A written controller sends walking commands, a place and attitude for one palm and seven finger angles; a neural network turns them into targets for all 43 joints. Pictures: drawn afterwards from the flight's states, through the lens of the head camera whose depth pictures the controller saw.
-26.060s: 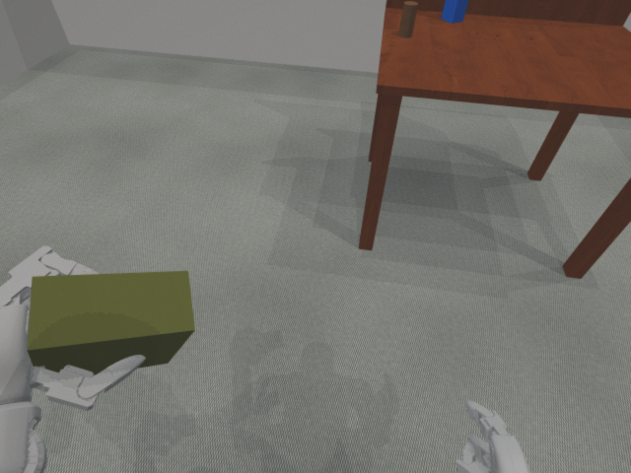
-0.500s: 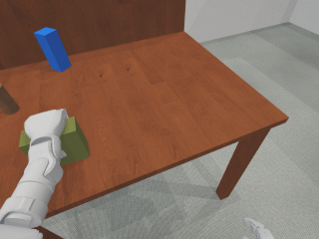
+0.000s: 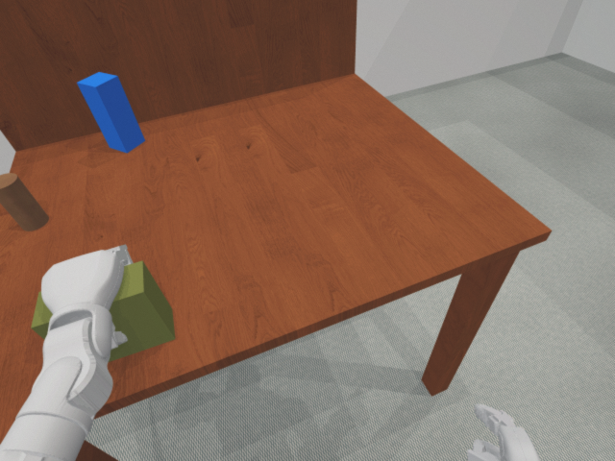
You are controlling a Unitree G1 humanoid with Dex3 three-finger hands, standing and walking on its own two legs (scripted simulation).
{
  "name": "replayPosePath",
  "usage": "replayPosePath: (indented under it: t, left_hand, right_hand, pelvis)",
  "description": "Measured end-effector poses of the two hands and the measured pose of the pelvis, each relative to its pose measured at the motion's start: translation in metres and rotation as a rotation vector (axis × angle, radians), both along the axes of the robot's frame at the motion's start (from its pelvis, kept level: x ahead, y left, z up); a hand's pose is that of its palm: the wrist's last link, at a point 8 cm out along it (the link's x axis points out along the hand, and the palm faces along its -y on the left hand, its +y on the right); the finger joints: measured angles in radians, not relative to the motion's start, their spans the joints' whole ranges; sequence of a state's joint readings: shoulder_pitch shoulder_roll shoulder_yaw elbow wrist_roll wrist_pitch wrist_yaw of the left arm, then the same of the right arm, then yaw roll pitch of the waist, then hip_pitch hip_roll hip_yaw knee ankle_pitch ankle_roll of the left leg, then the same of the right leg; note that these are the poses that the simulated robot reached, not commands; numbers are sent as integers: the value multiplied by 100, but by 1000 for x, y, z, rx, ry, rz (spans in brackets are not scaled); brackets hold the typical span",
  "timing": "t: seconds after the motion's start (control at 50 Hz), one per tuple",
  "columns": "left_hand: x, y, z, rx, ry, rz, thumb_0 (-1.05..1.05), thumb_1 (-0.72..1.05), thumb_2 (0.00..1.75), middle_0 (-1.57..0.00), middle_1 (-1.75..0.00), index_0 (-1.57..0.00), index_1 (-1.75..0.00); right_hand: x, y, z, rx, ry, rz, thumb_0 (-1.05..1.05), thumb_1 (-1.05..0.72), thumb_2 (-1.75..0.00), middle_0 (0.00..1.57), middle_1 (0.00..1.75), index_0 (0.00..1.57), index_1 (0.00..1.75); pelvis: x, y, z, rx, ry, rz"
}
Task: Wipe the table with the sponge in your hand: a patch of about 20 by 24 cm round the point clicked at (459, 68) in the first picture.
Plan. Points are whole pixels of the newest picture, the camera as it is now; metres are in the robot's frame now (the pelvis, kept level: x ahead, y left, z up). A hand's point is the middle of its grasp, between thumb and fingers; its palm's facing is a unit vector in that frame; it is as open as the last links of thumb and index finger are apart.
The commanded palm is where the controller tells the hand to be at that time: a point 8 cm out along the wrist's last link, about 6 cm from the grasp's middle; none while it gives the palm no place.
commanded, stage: slide across to the third lane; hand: left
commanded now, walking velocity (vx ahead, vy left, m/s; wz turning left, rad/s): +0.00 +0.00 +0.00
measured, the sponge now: (117, 324) +0.29 +0.31 +0.02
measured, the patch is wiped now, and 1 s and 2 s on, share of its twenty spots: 0.60 0.70 0.90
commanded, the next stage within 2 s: wipe forward along the third lane in 0.66 s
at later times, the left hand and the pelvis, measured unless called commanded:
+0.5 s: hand (154, 289) +0.32 +0.25 +0.07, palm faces +0.00 -0.04 -1.00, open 10.1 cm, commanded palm +0.29 +0.23 +0.12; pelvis -0.01 -0.01 +0.00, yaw +1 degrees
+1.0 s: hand (170, 276) +0.34 +0.24 +0.07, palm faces -0.04 -0.03 -1.00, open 10.0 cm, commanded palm +0.33 +0.23 +0.11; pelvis -0.02 -0.02 +0.00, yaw +1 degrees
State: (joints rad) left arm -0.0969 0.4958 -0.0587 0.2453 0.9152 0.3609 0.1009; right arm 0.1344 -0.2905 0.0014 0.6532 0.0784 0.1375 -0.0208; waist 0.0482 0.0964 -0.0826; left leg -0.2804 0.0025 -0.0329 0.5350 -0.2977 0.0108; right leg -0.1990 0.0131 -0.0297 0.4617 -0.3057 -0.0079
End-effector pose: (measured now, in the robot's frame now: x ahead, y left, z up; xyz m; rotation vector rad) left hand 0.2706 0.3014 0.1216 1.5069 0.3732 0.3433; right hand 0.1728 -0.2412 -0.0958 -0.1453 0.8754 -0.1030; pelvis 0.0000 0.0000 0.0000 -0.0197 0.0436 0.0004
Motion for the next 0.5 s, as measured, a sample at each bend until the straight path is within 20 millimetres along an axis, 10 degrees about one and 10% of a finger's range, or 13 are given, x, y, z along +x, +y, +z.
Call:
replayPosePath:
  t: [0.5]
  left_hand:
    - [25,-58,1,1,-13,-57,0,-49,106,-72,-136,-72,-137]
  right_hand:
    - [-1,10,-5,33,-16,33,1,-90,-90,20,30,20,30]
  pelvis:
    - [-10,-7,0,11,-13,9]
